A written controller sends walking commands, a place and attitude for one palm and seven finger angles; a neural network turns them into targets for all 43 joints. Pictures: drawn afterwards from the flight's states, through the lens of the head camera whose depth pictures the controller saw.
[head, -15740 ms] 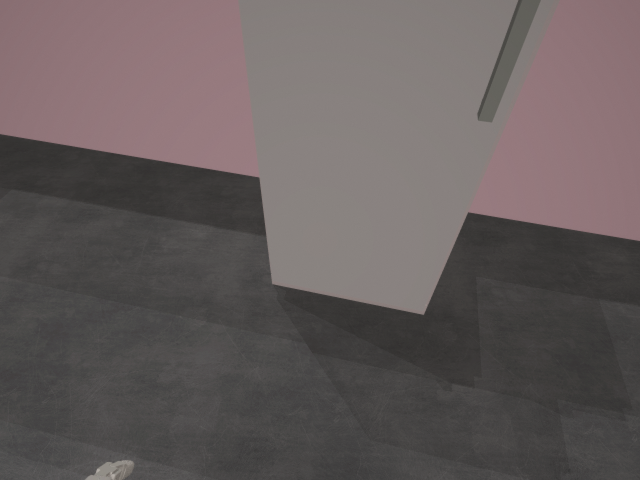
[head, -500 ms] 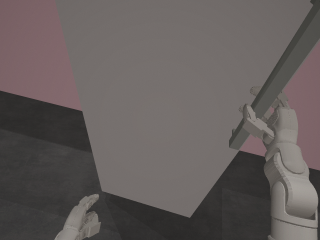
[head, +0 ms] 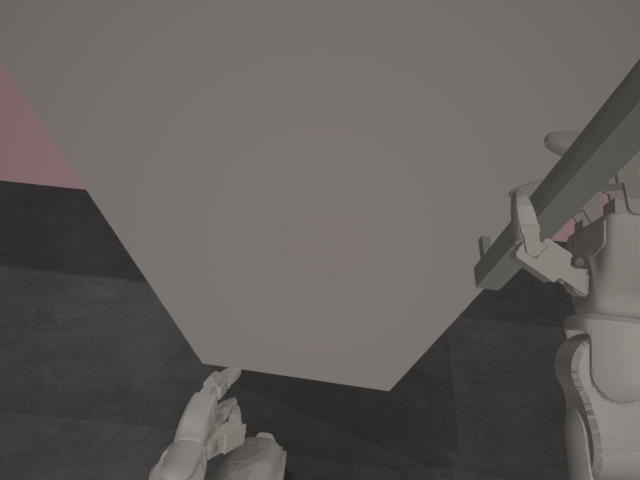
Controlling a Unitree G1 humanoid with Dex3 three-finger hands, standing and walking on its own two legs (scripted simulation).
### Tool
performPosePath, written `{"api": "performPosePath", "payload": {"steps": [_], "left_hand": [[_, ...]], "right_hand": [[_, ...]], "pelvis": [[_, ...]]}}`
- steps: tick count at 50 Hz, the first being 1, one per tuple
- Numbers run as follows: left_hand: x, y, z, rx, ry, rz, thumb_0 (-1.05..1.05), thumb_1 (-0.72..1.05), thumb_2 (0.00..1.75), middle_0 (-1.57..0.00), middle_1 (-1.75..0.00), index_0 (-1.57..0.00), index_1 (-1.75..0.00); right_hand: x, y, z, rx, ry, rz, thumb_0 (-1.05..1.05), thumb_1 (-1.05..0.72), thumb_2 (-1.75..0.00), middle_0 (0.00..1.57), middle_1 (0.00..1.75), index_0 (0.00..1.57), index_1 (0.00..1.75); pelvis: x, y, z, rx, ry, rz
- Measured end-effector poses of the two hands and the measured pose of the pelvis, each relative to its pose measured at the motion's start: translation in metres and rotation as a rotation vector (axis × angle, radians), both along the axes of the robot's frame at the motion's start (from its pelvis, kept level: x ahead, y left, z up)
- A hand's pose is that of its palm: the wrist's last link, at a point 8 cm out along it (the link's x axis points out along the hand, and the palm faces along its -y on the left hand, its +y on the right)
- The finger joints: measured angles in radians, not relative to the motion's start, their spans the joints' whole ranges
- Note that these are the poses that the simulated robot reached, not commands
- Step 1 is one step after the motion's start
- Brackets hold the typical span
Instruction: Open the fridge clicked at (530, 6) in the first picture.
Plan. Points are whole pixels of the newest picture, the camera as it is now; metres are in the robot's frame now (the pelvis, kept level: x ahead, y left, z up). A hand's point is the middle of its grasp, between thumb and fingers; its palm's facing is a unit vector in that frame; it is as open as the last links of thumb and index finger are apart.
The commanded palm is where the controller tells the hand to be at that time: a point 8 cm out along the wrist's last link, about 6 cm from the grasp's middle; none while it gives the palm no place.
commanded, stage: walk backward, drawing the door open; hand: right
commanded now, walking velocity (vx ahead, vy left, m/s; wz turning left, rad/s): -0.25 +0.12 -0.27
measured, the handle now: (576, 151) +0.35 -0.16 +0.26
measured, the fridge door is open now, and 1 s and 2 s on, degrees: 2 37 74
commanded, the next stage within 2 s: stop walking and hold the door back in 1.96 s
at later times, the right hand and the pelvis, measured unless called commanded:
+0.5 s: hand (516, 353) +0.21 -0.11 +0.20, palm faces +0.39 +0.90 -0.20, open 7.8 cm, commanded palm +0.16 -0.15 +0.20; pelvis -0.06 +0.10 -0.01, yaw -16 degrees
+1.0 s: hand out of the picture +0.06 +0.00 +0.20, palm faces +0.69 +0.70 -0.20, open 7.5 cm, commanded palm +0.00 -0.02 +0.20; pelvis -0.09 +0.28 +0.00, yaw -36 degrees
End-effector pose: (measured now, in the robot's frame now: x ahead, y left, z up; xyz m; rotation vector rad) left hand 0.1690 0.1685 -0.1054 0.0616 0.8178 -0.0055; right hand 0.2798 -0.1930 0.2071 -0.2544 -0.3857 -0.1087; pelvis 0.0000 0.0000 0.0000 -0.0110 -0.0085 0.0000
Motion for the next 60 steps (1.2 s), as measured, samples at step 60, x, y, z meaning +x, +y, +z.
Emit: {"api": "performPosePath", "payload": {"steps": [60], "left_hand": [[-0.004,0.229,0.023,0.128,-0.157,-0.627,0.02,0.91,0.90,-0.19,-0.29,-0.20,-0.30]], "right_hand": [[-0.320,0.220,-0.003,-0.025,-0.048,-0.684,-0.14,-0.55,-0.67,0.44,1.40,0.14,1.17]], "pelvis": [[-0.107,0.342,-0.004,0.005,-0.008,-0.756]]}}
